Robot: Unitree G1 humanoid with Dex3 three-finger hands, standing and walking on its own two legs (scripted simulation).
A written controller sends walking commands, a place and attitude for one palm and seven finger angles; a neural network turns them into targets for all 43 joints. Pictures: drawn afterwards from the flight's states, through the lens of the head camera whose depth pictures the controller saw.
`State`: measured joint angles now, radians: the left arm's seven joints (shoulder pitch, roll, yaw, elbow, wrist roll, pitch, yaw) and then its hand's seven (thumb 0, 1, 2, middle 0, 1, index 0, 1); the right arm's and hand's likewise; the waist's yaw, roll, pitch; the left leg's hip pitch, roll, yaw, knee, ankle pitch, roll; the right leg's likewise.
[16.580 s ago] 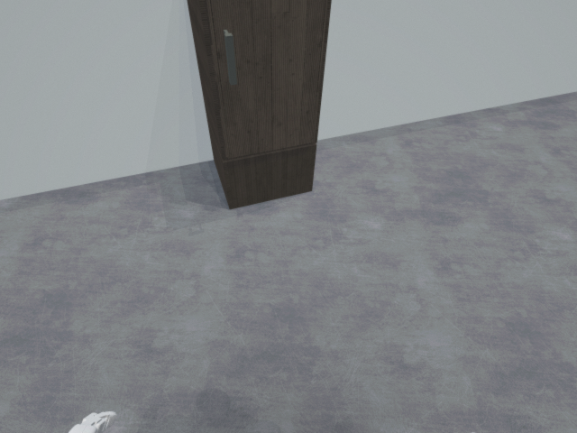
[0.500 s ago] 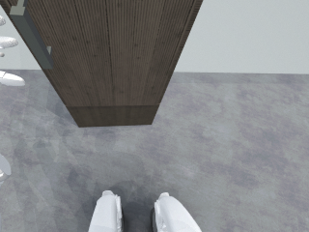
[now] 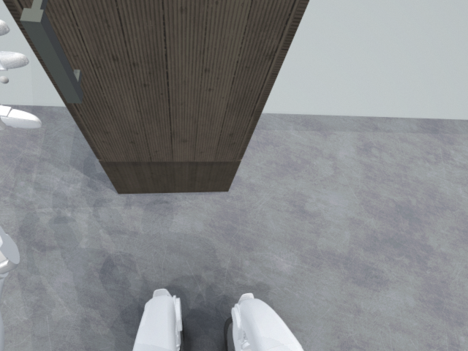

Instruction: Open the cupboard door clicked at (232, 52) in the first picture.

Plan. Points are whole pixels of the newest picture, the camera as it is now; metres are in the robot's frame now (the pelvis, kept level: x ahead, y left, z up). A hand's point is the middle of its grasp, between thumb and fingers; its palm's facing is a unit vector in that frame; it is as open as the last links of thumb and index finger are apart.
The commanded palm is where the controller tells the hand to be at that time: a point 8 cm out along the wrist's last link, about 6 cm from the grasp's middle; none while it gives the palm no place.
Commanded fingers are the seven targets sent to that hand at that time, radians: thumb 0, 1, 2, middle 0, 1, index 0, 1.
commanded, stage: move the hooked fingers beside the handle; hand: left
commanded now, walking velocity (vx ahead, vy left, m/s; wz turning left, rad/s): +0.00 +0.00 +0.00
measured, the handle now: (59, 53) +0.56 +0.24 +0.08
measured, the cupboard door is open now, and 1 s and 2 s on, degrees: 0 0 0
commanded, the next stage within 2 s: slide the fingers in behind the handle in 0.06 s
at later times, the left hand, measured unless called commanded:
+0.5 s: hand (30, 80) +0.51 +0.27 +0.08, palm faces +0.02 -1.00 +0.00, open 14.0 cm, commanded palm +0.50 +0.30 +0.08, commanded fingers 0.00 -0.50 0.30 -0.30 -1.20 -0.30 -1.20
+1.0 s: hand (59, 81) +0.51 +0.23 +0.08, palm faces +0.02 -1.00 +0.00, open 14.0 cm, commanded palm +0.49 +0.27 +0.08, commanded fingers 0.00 -0.50 0.30 -0.30 -1.20 -0.30 -1.20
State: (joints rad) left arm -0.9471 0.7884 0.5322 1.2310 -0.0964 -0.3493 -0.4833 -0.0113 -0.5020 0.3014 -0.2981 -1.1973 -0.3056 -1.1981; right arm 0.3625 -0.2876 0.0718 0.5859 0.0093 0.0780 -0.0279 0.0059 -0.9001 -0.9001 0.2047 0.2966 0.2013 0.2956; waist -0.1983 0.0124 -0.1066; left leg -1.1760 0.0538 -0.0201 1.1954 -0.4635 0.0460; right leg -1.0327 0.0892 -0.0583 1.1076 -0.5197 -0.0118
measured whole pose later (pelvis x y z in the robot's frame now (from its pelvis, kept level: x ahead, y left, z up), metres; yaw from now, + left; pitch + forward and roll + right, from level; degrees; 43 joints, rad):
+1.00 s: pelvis +0.01 -0.01 +0.01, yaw +1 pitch +24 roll -5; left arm -0.91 0.62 0.44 1.20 -0.10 -0.35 -0.36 -0.01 -0.50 0.30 -0.30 -1.20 -0.31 -1.20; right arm 0.38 -0.27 0.05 0.61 0.00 0.08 0.00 0.01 -0.90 -0.90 0.20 0.30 0.20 0.30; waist -0.19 0.03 -0.12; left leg -1.13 0.05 -0.01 1.17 -0.46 0.04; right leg -0.99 0.08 -0.05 1.10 -0.53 -0.02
